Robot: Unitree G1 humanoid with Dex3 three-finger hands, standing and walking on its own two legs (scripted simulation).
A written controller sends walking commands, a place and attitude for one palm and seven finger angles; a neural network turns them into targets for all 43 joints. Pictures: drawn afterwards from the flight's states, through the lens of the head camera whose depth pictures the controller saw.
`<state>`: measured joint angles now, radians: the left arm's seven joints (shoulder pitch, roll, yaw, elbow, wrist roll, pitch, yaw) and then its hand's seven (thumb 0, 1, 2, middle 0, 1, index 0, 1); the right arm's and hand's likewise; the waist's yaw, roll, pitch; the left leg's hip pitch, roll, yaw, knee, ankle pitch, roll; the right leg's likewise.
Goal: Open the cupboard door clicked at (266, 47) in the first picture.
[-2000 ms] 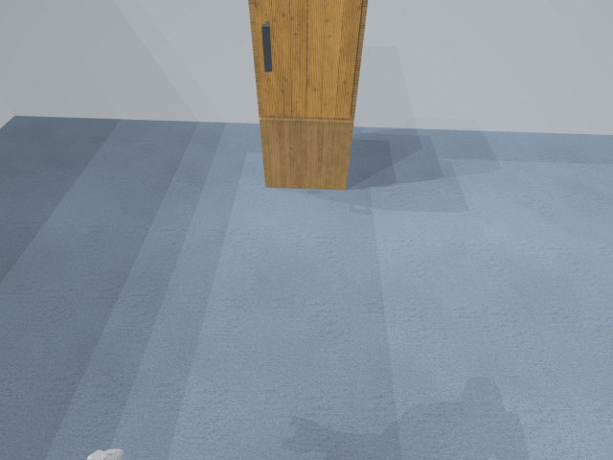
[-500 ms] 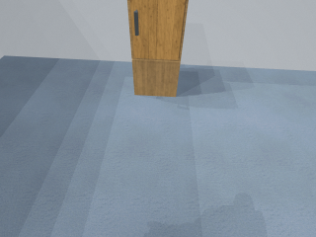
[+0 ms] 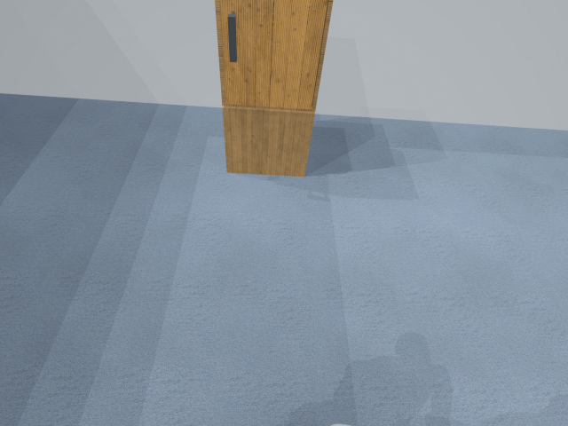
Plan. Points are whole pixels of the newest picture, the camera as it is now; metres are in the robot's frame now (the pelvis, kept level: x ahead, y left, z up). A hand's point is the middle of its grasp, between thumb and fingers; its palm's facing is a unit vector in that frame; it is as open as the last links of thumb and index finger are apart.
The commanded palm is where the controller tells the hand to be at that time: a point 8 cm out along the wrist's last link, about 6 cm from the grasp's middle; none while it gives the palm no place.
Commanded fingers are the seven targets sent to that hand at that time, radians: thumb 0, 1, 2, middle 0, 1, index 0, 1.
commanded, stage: walk to a spot facing it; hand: left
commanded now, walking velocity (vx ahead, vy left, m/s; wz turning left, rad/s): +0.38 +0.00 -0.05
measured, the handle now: (233, 36) +1.36 +0.22 -0.06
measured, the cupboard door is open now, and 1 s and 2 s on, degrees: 0 0 0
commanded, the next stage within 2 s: take the last steps up to it in 0.90 s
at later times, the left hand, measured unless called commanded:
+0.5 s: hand (197, 377) +0.24 +0.15 -0.19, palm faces +0.07 -0.98 -0.17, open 7.2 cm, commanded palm none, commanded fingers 0.00 0.90 0.90 -0.20 -0.30 -0.20 -0.30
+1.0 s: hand (210, 257) +0.48 +0.17 -0.17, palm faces -0.01 -0.99 -0.17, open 7.3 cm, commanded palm none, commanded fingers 0.00 0.90 0.90 -0.20 -0.30 -0.20 -0.30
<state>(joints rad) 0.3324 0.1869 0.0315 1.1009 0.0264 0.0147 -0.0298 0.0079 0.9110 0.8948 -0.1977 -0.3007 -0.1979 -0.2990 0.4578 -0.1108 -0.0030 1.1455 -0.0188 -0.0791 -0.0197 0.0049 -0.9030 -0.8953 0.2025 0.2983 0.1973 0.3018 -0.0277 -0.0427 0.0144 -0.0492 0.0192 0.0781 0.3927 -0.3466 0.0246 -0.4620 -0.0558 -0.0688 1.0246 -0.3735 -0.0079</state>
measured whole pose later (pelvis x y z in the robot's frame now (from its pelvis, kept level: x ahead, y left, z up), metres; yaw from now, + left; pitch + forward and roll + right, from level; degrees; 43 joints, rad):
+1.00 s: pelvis +0.43 -0.02 +0.00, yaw -2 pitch -1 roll +0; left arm 0.20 0.18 0.07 1.06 0.03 0.01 -0.03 0.01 0.93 0.90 -0.19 -0.30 -0.19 -0.30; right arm 0.43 -0.12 -0.04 1.15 -0.02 -0.07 -0.02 0.00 -0.92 -0.90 0.20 0.30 0.20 0.30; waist -0.03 -0.02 0.07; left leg 0.04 0.05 0.25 0.31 -0.32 -0.01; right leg -0.55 -0.11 -0.11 0.75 -0.16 0.00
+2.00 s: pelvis +0.76 -0.03 -0.01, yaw +1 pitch -1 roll +2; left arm 0.20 0.17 0.05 1.03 0.03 -0.02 -0.01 0.01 0.93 0.90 -0.19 -0.30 -0.20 -0.30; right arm 0.41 -0.11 -0.03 1.15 -0.02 -0.04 -0.01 0.01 -0.91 -0.90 0.20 0.30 0.20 0.30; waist -0.03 0.00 0.04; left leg -0.08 0.03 0.18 0.47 -0.36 -0.01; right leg -0.35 -0.09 -0.12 0.58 -0.22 0.00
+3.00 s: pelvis +0.78 -0.06 +0.00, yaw +2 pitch -2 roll +0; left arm 0.29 0.13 0.01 1.10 0.01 0.02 0.03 0.01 0.92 0.89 -0.20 -0.30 -0.20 -0.30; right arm 0.31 -0.18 -0.03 1.13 -0.01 0.02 -0.02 0.01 -0.91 -0.90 0.20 0.30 0.19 0.30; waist -0.03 0.04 0.01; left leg -0.25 0.09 0.01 0.46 -0.17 -0.04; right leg -0.14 0.02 -0.07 0.48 -0.32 -0.04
